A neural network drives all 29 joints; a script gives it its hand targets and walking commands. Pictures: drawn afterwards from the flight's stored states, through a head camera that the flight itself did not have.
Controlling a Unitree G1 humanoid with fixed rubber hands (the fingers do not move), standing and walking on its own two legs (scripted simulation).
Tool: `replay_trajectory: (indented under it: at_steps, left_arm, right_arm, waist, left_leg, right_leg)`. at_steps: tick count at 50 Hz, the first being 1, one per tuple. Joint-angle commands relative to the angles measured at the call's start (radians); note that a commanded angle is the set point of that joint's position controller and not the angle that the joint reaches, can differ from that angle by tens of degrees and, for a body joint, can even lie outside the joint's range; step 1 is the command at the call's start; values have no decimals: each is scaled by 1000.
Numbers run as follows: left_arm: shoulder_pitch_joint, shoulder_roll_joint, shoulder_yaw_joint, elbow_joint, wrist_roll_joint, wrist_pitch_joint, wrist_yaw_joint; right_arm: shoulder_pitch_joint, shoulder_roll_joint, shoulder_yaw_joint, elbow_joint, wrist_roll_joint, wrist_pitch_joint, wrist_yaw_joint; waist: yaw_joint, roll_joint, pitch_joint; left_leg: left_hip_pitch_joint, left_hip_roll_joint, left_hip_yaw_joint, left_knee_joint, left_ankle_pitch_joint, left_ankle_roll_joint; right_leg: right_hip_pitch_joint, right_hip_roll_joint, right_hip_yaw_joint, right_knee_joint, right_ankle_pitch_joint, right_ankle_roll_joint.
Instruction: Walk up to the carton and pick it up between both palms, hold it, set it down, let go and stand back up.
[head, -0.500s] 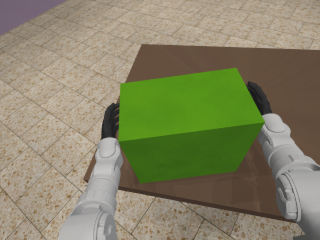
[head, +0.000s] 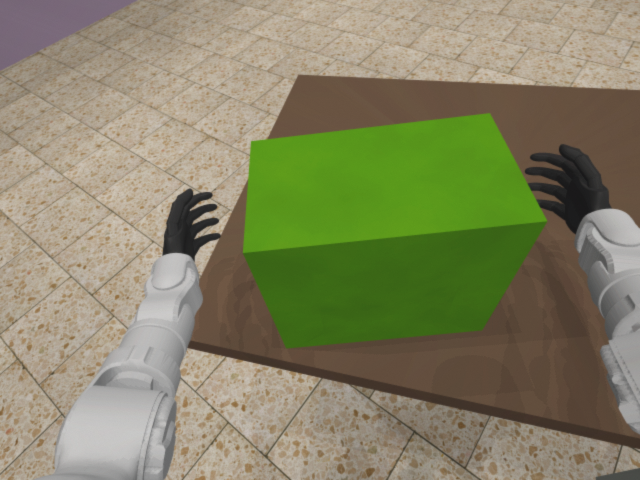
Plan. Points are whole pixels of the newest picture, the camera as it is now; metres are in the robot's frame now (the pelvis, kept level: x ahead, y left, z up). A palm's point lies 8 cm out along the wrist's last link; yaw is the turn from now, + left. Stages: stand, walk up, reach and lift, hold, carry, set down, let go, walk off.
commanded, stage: set down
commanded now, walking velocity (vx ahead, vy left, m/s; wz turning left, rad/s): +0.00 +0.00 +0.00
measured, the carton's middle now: (376, 244) +0.44 +0.04 +0.02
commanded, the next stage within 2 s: none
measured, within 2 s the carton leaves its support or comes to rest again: neither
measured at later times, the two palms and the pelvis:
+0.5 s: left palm (150, 211) +0.37 +0.30 +0.13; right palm (621, 157) +0.50 -0.21 +0.15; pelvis +0.00 +0.01 +0.01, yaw +1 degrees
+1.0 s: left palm (152, 216) +0.35 +0.28 +0.15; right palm out of the picture +0.46 -0.23 +0.15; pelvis +0.00 +0.00 +0.02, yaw +3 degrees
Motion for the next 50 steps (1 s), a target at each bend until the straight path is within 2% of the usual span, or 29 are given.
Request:
replay_trajectory:
  at_steps: [1, 4, 5, 6, 8, 9, 10, 14, 15, 19, 20, 21, 24, 25, 26, 27, 29, 30, 34, 35, 36, 41, 42, 44, 45, 46, 47, 48, 50]
  left_arm:
    - [-408, 104, -17, -181, -30, -13, 13]
    - [-403, 143, 25, -281, -14, 36, 27]
    - [-467, 156, 35, -221, -11, 57, 29]
    - [-407, 146, 49, -290, -2, 62, 35]
    - [-374, 185, 95, -377, 22, 119, 38]
    - [-344, 149, 110, -315, 51, 138, 25]
    - [-347, 199, 136, -411, 67, 161, 23]
    - [-327, 178, 129, -463, 74, 244, 17]
    - [-274, 179, 133, -486, 85, 259, 16]
    - [-280, 156, 74, -615, 36, 331, 27]
    - [-356, 139, 46, -536, 19, 348, 26]
    - [-267, 149, 53, -642, 26, 369, 33]
    - [-256, 139, 4, -641, 4, 416, 43]
    - [-377, 156, -3, -676, -23, 420, 49]
    - [-252, 124, 7, -676, -4, 432, 54]
    - [-398, 170, 7, -726, -20, 440, 57]
    - [-307, 153, 21, -745, -2, 473, 65]
    - [-396, 184, 27, -782, -17, 486, 68]
    - [-252, 164, 79, -749, 22, 542, 70]
    - [-372, 189, 75, -756, 18, 550, 69]
    - [-301, 171, 97, -797, 18, 562, 69]
    - [-168, 154, 155, -851, 72, 600, 49]
    - [-255, 170, 144, -838, 62, 604, 42]
    - [-149, 136, 134, -802, 75, 601, 29]
    - [-263, 160, 127, -838, 49, 592, 31]
    - [-68, 110, 129, -819, 79, 587, 32]
    - [-258, 169, 123, -914, 40, 568, 39]
    - [-178, 138, 131, -858, 64, 575, 47]
    - [-140, 135, 128, -935, 71, 564, 46]
  right_arm:
    - [-453, -109, -22, -157, 9, 3, 39]
    - [-450, -190, -55, -215, -4, 24, 48]
    - [-522, -186, -75, -174, -24, 42, 45]
    - [-453, -164, -46, -202, -4, 44, 49]
    - [-474, -238, -57, -293, 20, 56, 33]
    - [-449, -173, -39, -231, 16, 73, 28]
    - [-432, -232, -70, -280, -3, 76, 18]
    - [-411, -285, -109, -300, -10, 123, 5]
    - [-362, -294, -103, -287, 5, 131, 3]
    - [-394, -369, -100, -344, 64, 163, 24]
    - [-465, -339, -118, -301, 48, 186, 33]
    - [-348, -367, -110, -349, 65, 191, 39]
    - [-339, -382, -137, -311, 63, 229, 60]
    - [-439, -382, -155, -353, 56, 236, 66]
    - [-322, -341, -120, -318, 64, 248, 79]
    - [-450, -368, -151, -397, 53, 258, 79]
    - [-367, -360, -146, -396, 67, 280, 82]
    - [-445, -379, -151, -427, 61, 295, 78]
    - [-295, -365, -149, -407, 51, 342, 72]
    - [-401, -385, -184, -432, 31, 348, 64]
    - [-341, -359, -151, -490, 45, 356, 62]
    - [-229, -380, -194, -615, 26, 350, 32]
    - [-292, -396, -224, -601, 15, 360, 26]
    - [-180, -374, -215, -587, 16, 354, 28]
    - [-280, -386, -226, -642, 10, 354, 29]
    - [-65, -373, -214, -582, 11, 350, 35]
    - [-247, -387, -246, -682, 8, 334, 33]
    - [-166, -384, -247, -634, 3, 339, 40]
    - [-134, -392, -256, -699, 4, 320, 42]
  waist:
    - [11, -112, -467]
    - [14, -116, -551]
    - [4, -129, -532]
    - [34, -126, -542]
    - [35, -137, -611]
    - [34, -151, -529]
    - [23, -164, -580]
    - [-19, -157, -499]
    - [-6, -136, -476]
    - [-23, -89, -496]
    - [-31, -102, -418]
    - [-28, -93, -457]
    - [-35, -74, -370]
    - [-34, -70, -395]
    - [-21, -74, -363]
    - [-27, -63, -402]
    - [-17, -49, -379]
    - [-26, -72, -401]
    - [-21, -107, -307]
    - [-32, -91, -313]
    - [-16, -121, -328]
    - [-46, -136, -330]
    - [-75, -123, -318]
    - [-79, -116, -230]
    - [-87, -120, -274]
    - [-101, -123, -214]
    - [-95, -104, -297]
    - [-112, -96, -258]
    - [-97, -72, -290]
  left_leg:
    - [286, -81, 21, 44, 163, 22]
    - [305, -83, 19, 47, 238, 17]
    - [252, -85, 15, 49, 204, 21]
    - [263, -86, 13, 54, 237, 20]
    - [293, -93, 18, 45, 343, 6]
    - [240, -99, 16, 40, 313, 17]
    - [275, -100, 23, 22, 347, 9]
    - [332, -97, 6, -25, 357, 0]
    - [370, -92, -2, -20, 398, -7]
    - [458, -86, -17, -28, 465, -23]
    - [399, -86, -25, -34, 376, -10]
    - [501, -86, -24, -52, 397, -18]
    - [498, -83, -35, -75, 294, -8]
    - [454, -89, -28, -79, 253, -4]
    - [477, -90, -31, -82, 270, -3]
    - [439, -96, -26, -96, 237, 0]
    - [462, -102, -26, -103, 261, -3]
    - [426, -103, -22, -108, 257, -1]
    - [409, -112, -16, -135, 249, 1]
    - [394, -115, -14, -143, 210, 2]
    - [416, -118, -13, -148, 240, 0]
    - [461, -125, -21, -170, 335, 1]
    - [430, -123, -19, -179, 298, 1]
    - [470, -119, -27, -188, 299, 7]
    - [458, -123, -22, -195, 283, 11]
    - [513, -118, -30, -188, 314, 5]
    - [514, -122, -18, -190, 313, 3]
    - [516, -118, -26, -174, 303, -4]
    - [544, -124, -21, -181, 333, -4]
  right_leg:
    - [151, 19, 48, -42, 26, 67]
    - [225, 27, 53, -26, 153, 68]
    - [206, 28, 53, -14, 143, 73]
    - [249, 25, 61, -9, 185, 74]
    - [378, 37, 61, -6, 408, 80]
    - [391, 28, 73, 0, 422, 81]
    - [463, 35, 69, -2, 524, 85]
    - [488, 46, 65, -39, 544, 81]
    - [500, 47, 68, -44, 575, 82]
    - [460, 56, 46, -82, 515, 64]
    - [395, 53, 46, -82, 391, 63]
    - [433, 56, 37, -113, 395, 58]
    - [371, 48, 40, -146, 251, 42]
    - [348, 46, 46, -141, 197, 42]
    - [385, 39, 49, -140, 224, 37]
    - [380, 38, 53, -143, 210, 39]
    - [417, 39, 52, -147, 218, 39]
    - [434, 38, 52, -145, 222, 41]
    - [521, 32, 63, -145, 261, 48]
    - [493, 29, 67, -150, 225, 46]
    - [573, 23, 69, -150, 296, 52]
    - [696, 26, 70, -145, 493, 56]
    - [693, 22, 77, -147, 476, 55]
    - [671, 21, 69, -160, 435, 49]
    - [658, 19, 74, -162, 412, 47]
    - [664, 24, 69, -172, 416, 48]
    - [625, 33, 67, -170, 386, 43]
    - [622, 25, 72, -162, 362, 37]
    - [640, 27, 77, -171, 388, 31]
